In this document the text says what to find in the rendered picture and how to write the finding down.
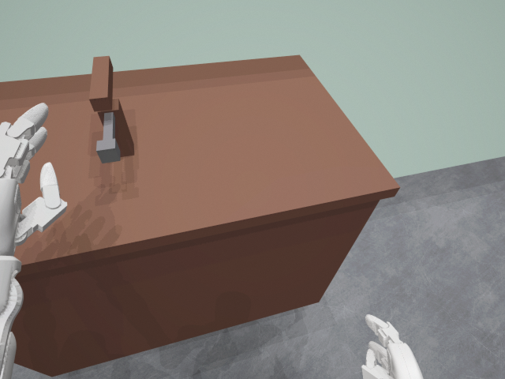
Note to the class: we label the robot right hand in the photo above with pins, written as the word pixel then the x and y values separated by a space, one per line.
pixel 398 361

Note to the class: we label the tap lever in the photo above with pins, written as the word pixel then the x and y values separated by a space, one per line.
pixel 107 149

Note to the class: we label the counter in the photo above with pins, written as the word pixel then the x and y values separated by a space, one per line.
pixel 240 190

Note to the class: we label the robot left hand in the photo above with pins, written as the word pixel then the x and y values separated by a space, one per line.
pixel 18 144

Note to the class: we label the robot left forearm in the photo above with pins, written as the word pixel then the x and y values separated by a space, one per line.
pixel 11 300

